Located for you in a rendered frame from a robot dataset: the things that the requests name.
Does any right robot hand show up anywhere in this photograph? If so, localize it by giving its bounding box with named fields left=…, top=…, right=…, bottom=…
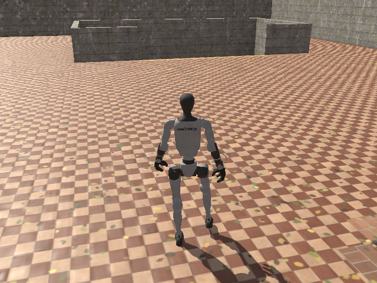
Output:
left=212, top=168, right=226, bottom=183

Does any robot left upper arm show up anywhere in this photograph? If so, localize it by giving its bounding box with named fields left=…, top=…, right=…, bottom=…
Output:
left=159, top=119, right=175, bottom=151

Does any robot torso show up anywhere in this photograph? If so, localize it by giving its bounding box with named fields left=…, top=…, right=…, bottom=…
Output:
left=174, top=118, right=201, bottom=177

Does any right robot forearm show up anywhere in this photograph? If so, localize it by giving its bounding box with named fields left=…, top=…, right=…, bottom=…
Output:
left=211, top=143, right=224, bottom=170

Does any left robot forearm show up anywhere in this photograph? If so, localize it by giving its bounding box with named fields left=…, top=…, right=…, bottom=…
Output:
left=155, top=142, right=166, bottom=163

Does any robot right shin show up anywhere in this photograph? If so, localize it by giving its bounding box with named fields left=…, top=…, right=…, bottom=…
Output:
left=203, top=183, right=211, bottom=221

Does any left robot hand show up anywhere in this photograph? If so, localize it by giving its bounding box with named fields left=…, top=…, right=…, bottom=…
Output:
left=154, top=160, right=168, bottom=172

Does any robot right upper arm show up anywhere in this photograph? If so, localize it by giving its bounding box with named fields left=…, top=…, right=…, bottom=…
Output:
left=200, top=119, right=216, bottom=152

